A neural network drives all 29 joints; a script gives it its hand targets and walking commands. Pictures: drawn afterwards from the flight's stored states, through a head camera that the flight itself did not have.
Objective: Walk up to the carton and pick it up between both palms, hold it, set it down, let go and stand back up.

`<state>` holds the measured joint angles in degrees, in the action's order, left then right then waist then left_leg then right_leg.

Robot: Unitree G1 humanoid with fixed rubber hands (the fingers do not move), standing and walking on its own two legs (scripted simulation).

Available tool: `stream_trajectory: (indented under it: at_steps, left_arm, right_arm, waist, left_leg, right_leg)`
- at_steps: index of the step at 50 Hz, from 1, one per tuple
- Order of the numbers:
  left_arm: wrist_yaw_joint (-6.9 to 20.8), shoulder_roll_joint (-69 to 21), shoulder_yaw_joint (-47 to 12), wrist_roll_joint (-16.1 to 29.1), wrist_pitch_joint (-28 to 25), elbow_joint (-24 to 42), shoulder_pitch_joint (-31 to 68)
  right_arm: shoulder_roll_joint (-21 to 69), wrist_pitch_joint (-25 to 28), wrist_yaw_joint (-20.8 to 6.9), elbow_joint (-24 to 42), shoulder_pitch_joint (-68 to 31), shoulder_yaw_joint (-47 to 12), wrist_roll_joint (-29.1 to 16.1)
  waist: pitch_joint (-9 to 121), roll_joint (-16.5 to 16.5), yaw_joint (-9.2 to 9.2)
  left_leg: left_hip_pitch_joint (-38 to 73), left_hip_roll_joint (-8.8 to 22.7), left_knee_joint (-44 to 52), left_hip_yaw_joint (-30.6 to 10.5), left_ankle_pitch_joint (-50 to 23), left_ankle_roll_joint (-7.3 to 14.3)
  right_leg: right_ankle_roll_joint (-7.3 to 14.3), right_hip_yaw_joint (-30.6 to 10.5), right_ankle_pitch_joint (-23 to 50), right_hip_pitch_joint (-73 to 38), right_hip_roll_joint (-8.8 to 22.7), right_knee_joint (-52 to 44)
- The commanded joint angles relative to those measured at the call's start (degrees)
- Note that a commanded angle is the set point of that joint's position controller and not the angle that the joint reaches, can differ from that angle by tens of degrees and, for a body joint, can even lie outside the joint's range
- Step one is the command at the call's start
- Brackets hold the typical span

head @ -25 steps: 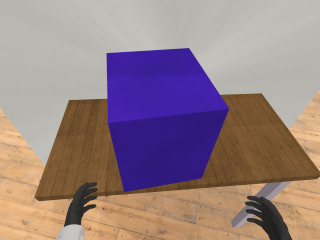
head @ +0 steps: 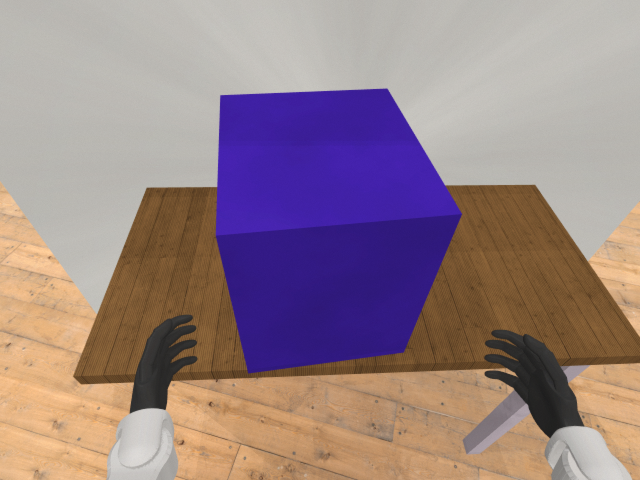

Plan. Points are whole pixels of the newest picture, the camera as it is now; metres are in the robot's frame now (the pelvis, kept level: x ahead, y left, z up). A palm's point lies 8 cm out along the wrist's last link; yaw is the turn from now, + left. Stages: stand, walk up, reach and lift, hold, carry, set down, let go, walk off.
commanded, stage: reach and lift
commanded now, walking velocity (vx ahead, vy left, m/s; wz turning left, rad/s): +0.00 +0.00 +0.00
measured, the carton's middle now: (317, 231) +0.44 +0.05 +0.06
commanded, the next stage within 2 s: none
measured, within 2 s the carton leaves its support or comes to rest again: neither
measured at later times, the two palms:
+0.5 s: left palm (139, 310) +0.26 +0.23 +0.10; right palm (545, 317) +0.29 -0.23 +0.10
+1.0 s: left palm (132, 242) +0.31 +0.24 +0.16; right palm (546, 241) +0.36 -0.23 +0.15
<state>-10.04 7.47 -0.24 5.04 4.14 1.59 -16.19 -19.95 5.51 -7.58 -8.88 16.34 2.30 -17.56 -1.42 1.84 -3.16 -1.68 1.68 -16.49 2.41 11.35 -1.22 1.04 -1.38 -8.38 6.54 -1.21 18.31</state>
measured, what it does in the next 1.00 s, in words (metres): stands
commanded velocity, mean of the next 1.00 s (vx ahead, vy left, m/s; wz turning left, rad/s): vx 0.00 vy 0.00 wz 0.00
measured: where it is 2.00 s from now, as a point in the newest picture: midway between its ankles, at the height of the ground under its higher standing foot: outside the picture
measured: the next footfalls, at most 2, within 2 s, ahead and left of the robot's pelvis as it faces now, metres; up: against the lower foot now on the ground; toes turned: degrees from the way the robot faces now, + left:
none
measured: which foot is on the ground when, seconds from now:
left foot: down 0.00-1.00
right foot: down 0.00-1.00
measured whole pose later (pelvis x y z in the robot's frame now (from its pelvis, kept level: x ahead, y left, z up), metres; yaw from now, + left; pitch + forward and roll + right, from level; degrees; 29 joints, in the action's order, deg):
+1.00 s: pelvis -0.01 +0.00 +0.00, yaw +0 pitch +0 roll +0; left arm -6.4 13.6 14.1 9.1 43.4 6.1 20.6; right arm -29.3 -21.9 -2.1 -16.6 -25.3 -0.4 -27.7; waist 0.7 1.2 -1.9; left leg -6.9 2.1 -17.4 1.5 10.5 -1.6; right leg 1.3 -1.5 -6.5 10.6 -1.9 17.0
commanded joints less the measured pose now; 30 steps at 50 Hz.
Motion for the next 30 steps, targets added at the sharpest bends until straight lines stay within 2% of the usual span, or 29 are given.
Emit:
stream_trajectory:
  at_steps: [1, 4, 6, 8, 9, 15, 20, 22, 25, 28, 30]
  left_arm:
    - [-0.07, 3.74, 2.46, 0.67, 2.83, 11.3, 8.59]
    - [0.49, 4.43, 4.39, 1.02, 6.41, 11.66, 10.78]
    - [0.89, 4.61, 4.88, 1.33, 8.42, 14.28, 12.35]
    - [1.63, 4.82, 6.15, 1.06, 10.88, 13.85, 12.76]
    - [1.88, 5.15, 6.65, 1.12, 11.99, 14.69, 13.68]
    - [2.31, 5.95, 8.53, 2.16, 18.25, 17.59, 19.24]
    - [2.82, 6.63, 9.73, 3.25, 22.2, 19.41, 23.33]
    - [3.0, 6.89, 10.23, 2.99, 24.11, 19.7, 24.9]
    - [3.35, 7.16, 10.94, 3.13, 26.91, 20.77, 26.92]
    - [3.5, 8.16, 12.24, 3.33, 28.96, 19.62, 29.86]
    - [3.28, 8.92, 12.63, 3.38, 30.38, 19.59, 33.3]
  right_arm:
    - [-7.95, -1.74, 0.84, 10.17, -7.06, 3.48, -0.75]
    - [-8.69, -4.28, 1.73, 11.22, -10.53, 3.87, -0.59]
    - [-8.89, -5.54, 2.2, 12.88, -12.0, 3.79, -1.35]
    - [-9.66, -7.26, 2.75, 12.38, -13.15, 3.38, -1.66]
    - [-10.23, -8.02, 2.97, 12.4, -14.28, 3.51, -1.98]
    - [-11.96, -12.0, 3.57, 13.03, -21.52, 3.76, -3.9]
    - [-13.65, -14.46, 4.02, 13.23, -27.34, 4.15, -4.76]
    - [-14.07, -15.81, 4.15, 11.57, -29.02, 3.98, -5.53]
    - [-15.06, -17.58, 4.69, 11.03, -32.06, 3.83, -6.31]
    - [-15.37, -19.19, 5.16, 10.4, -36.08, 3.51, -6.61]
    - [-15.88, -20.31, 5.16, 9.61, -39.58, 3.64, -7.06]
  waist:
    - [2.98, 0.41, 0.4]
    - [3.62, 1.84, 0.06]
    - [5.51, 0.39, 0.06]
    - [5.09, 1.18, 0.17]
    - [5.52, 0.48, 0.27]
    - [7.42, -0.37, -0.25]
    - [10.67, 0.32, 0.45]
    - [10.24, -0.36, 0.61]
    - [11.46, -0.09, 1.47]
    - [12.23, 0.82, 1.05]
    - [13.02, -0.2, 0.86]
  left_leg:
    - [-4.62, -2.28, 3.34, 0.64, -4.14, 0.35]
    - [-4.44, -2.41, 3.6, 0.91, -5.47, 0.48]
    - [-3.08, -2.56, 3.16, 0.86, -9.02, 0.03]
    - [-1.78, -2.53, 3.08, 0.78, -10.81, 0.04]
    - [-1.28, -2.48, 2.96, 0.67, -11.62, -0.19]
    - [-0.19, -1.94, 2.56, 0.43, -12.77, -0.56]
    - [0.81, -1.85, 1.8, 0.25, -13.9, -0.56]
    - [0.73, -1.87, 1.6, 0.11, -14.64, -0.69]
    - [1.29, -1.94, 0.9, -0.02, -16.45, -0.9]
    - [-0.33, -2.09, 1.26, 0.09, -14.38, -0.46]
    - [-1.14, -2.16, 1.59, 0.15, -12.65, -0.47]
  right_leg:
    - [2.16, -2.81, 0.71, -2.89, 0.32, -4.07]
    - [1.79, -2.86, 2.43, -3.81, 0.25, -4.19]
    - [1.88, -2.75, 5.14, -4.73, 0.04, -4.12]
    - [1.89, -2.66, 5.65, -4.65, -0.3, -4.8]
    - [1.93, -2.58, 6.33, -4.8, -0.35, -4.78]
    - [2.3, -2.01, 5.43, -3.39, -0.88, -5.07]
    - [1.94, -1.6, 7.21, -3.74, -1.15, -4.71]
    - [2.12, -1.69, 7.16, -3.87, -1.22, -4.93]
    - [1.9, -1.55, 10.31, -4.66, -1.49, -4.5]
    - [1.37, -1.63, 9.71, -5.0, -1.29, -4.3]
    - [1.44, -1.57, 8.08, -4.77, -1.2, -3.98]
